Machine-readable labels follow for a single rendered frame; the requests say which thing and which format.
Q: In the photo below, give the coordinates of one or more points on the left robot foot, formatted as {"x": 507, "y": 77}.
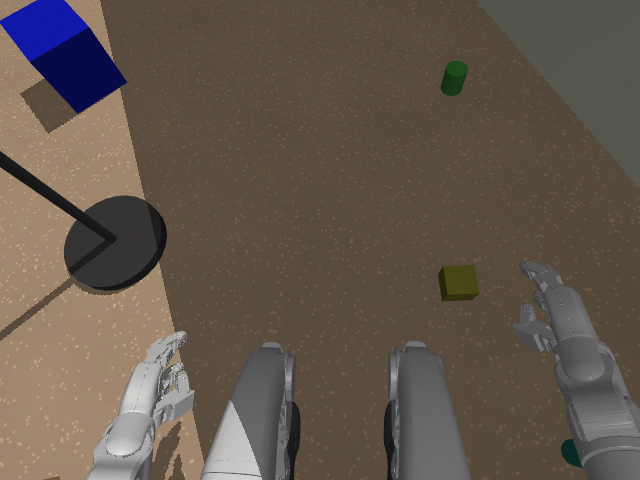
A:
{"x": 293, "y": 442}

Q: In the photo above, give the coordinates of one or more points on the left robot arm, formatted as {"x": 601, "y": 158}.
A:
{"x": 126, "y": 450}

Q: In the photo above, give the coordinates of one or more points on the right robot hand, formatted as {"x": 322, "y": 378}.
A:
{"x": 566, "y": 311}

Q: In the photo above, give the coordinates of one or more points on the left robot hand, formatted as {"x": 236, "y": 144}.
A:
{"x": 147, "y": 390}

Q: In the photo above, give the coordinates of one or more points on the right robot arm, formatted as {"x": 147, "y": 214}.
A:
{"x": 604, "y": 422}

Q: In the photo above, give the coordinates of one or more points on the floor lamp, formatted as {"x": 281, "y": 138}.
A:
{"x": 113, "y": 244}

